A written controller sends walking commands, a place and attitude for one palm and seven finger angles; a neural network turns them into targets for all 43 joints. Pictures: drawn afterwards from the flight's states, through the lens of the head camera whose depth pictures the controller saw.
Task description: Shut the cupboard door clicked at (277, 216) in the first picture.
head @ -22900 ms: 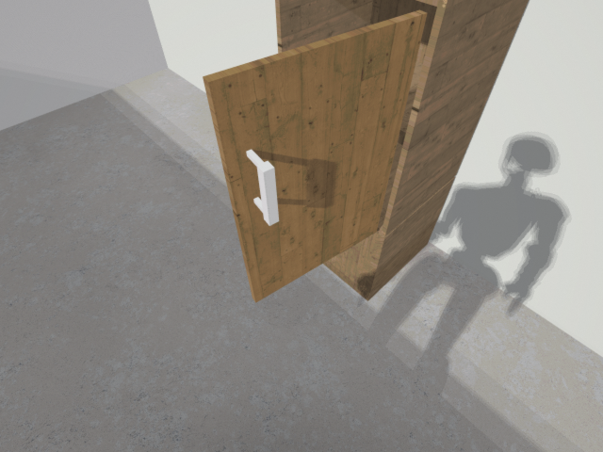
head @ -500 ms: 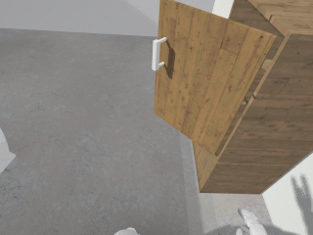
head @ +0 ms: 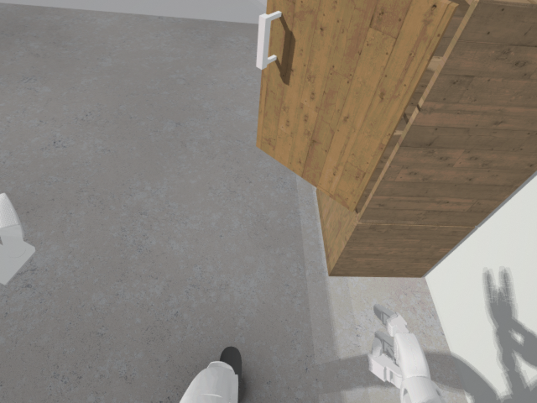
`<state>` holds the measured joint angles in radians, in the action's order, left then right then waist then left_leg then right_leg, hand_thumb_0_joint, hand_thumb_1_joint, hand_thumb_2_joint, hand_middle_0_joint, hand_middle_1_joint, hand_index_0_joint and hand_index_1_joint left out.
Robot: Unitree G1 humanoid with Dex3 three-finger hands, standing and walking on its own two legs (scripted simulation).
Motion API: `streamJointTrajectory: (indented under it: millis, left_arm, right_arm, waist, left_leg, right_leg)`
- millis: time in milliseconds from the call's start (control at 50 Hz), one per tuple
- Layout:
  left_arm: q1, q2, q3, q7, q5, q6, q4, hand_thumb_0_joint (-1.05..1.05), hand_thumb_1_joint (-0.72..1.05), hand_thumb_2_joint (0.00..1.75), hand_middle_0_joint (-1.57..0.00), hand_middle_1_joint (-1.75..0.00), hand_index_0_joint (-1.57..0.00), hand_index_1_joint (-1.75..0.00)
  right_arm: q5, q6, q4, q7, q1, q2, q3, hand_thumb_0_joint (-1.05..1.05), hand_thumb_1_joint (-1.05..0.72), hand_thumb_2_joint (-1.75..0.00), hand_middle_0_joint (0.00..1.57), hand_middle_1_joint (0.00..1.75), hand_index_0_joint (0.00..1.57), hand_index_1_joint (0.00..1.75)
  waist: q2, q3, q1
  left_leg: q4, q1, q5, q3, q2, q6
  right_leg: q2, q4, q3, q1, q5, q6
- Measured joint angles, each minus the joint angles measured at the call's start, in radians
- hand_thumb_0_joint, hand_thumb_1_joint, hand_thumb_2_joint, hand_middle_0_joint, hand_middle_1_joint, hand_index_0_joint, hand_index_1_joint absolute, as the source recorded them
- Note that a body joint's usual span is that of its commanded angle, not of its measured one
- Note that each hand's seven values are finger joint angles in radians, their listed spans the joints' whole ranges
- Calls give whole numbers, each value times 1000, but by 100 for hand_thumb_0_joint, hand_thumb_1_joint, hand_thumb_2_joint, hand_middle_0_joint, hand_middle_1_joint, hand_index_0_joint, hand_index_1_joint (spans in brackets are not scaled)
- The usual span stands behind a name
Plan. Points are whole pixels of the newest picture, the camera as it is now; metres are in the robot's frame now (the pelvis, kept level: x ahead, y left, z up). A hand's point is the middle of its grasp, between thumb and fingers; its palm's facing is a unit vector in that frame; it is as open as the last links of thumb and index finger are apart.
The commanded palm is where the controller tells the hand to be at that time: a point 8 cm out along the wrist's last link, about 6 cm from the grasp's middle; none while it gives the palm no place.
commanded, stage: stop stepping back and stand still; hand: left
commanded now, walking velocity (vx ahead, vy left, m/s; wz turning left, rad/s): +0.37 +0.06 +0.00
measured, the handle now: (268, 40) +0.89 +0.13 +0.08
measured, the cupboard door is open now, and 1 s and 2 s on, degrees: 47 47 47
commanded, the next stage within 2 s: let the arm hang, fingers relaxed in 1.44 s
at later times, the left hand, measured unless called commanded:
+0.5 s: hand out of the picture +0.12 +0.31 +0.19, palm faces +0.50 -0.82 -0.28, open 7.4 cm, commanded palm +0.03 +0.34 +0.20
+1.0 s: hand out of the picture +0.10 +0.29 +0.18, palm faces +0.52 -0.78 -0.34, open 7.4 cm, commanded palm +0.03 +0.33 +0.20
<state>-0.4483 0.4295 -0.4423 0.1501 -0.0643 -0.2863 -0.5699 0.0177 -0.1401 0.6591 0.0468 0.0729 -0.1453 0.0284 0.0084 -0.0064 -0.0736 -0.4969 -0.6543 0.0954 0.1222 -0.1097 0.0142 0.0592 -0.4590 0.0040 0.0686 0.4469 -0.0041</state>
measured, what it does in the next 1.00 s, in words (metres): walks backwards: left foot, then left foot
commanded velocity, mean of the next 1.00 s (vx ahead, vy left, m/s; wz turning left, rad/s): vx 0.17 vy -0.02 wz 0.00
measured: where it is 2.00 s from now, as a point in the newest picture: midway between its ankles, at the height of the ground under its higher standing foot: outside the picture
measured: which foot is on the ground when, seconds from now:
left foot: up 0.00-0.04, down 0.06-0.20, up 0.22-0.42, down 0.44-0.74, up 0.76-1.00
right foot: down 0.00-0.44, up 0.46-0.72, down 0.74-1.00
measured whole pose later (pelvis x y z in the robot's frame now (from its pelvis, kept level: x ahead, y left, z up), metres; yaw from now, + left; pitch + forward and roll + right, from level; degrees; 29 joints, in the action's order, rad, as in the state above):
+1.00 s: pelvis -0.10 +0.03 +0.02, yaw +1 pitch -2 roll +1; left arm -0.46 0.33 -0.35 0.19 -0.02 -0.19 -0.42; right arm 0.01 -0.08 0.68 0.09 0.25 -0.25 -0.01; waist 0.02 0.02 -0.03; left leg -0.65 -0.36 0.25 0.08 -0.06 -0.01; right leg -0.03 -0.54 -0.14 0.16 0.36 -0.04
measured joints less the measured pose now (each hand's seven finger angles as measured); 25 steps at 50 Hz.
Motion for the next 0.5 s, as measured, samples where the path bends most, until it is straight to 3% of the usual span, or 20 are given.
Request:
streamJointTrajectory:
  millis: [20,60,100,140,180,220,240,300,340,380,420,440,500]
  left_arm:
    - [4,8,14,-5,6,3,1,2,89,90,-20,-30,-21,-31]
    - [-15,31,13,-11,11,23,-13,2,89,90,-21,-30,-21,-31]
    - [-17,45,3,-16,8,53,-11,2,89,90,-21,-30,-21,-31]
    - [4,56,-5,-17,2,70,28,2,89,90,-21,-30,-21,-31]
    - [6,64,-16,-15,2,94,78,1,89,90,-21,-30,-21,-31]
    - [-18,65,-11,-17,1,115,114,1,89,90,-21,-30,-21,-31]
    - [-53,66,-9,-17,0,121,109,1,89,90,-21,-30,-21,-31]
    - [-183,38,-18,-13,7,110,50,2,89,90,-21,-30,-21,-31]
    - [-214,15,-15,-2,23,90,32,2,89,90,-21,-30,-21,-31]
    - [-172,-7,2,16,41,75,41,2,89,90,-21,-30,-21,-31]
    - [-73,-30,30,36,50,75,62,2,89,90,-21,-30,-21,-31]
    - [-12,-35,39,45,50,77,75,2,89,90,-21,-30,-21,-31]
    - [114,-25,24,55,58,90,128,2,89,90,-20,-30,-21,-31]
  right_arm:
    - [-4,5,14,6,13,3,2,1,-90,-90,21,30,21,30]
    - [-14,20,18,15,62,3,12,1,-90,-90,21,30,21,30]
    - [-22,29,5,25,99,-7,5,1,-90,-90,21,30,21,30]
    - [-29,29,-12,28,121,-24,-1,1,-90,-90,21,30,21,30]
    - [-28,42,-33,31,140,-38,-8,1,-90,-90,21,30,21,30]
    - [-28,62,-50,28,173,-54,-25,1,-90,-90,21,30,21,30]
    - [-31,74,-47,25,192,-61,-32,1,-90,-90,21,30,20,30]
    - [-27,99,9,19,246,-80,-44,1,-90,-90,21,30,20,30]
    - [-19,102,33,24,284,-89,-45,1,-90,-90,21,30,20,30]
    - [-12,83,48,35,309,-100,-50,1,-91,-90,21,30,20,30]
    - [-7,54,52,50,318,-120,-58,1,-90,-90,21,30,20,30]
    - [-7,41,53,58,308,-125,-63,1,-90,-90,21,30,20,30]
    - [-9,29,56,58,229,-74,-54,1,-91,-90,20,30,20,30]
  waist:
    - [12,-2,2]
    - [37,28,13]
    - [31,48,60]
    - [24,44,98]
    - [14,42,139]
    - [-5,40,177]
    - [3,48,170]
    - [56,93,104]
    - [76,114,67]
    - [72,115,43]
    - [46,97,45]
    - [38,79,57]
    - [70,-2,93]
  left_leg:
    - [-42,20,50,-10,17,4]
    - [-59,109,-58,-23,47,-9]
    - [-39,148,-84,-41,65,-65]
    - [-18,171,-87,-46,73,-78]
    - [4,171,-56,-57,82,-52]
    - [-44,138,104,-79,90,-6]
    - [-163,102,185,-90,101,9]
    - [-556,34,237,-103,117,16]
    - [-539,85,250,-92,81,6]
    - [-401,174,261,-90,44,-11]
    - [-228,281,266,-94,24,-20]
    - [-177,297,248,-107,29,-24]
    - [-204,289,205,-101,58,-20]
  right_leg:
    - [-9,-13,9,-6,2,11]
    - [-29,-68,22,2,19,22]
    - [-36,-169,-3,34,8,25]
    - [-33,-198,-10,59,62,14]
    - [-23,-162,-24,81,80,-15]
    - [-22,-139,-52,85,29,-32]
    - [-33,-134,-50,95,0,-35]
    - [-79,-106,-12,132,-93,-35]
    - [-111,-72,-33,143,-108,-21]
    - [-130,-73,-74,161,-106,-12]
    - [-138,-130,-113,193,-78,-1]
    - [-142,-194,-118,224,-36,0]
    - [-104,-453,-39,332,45,-7]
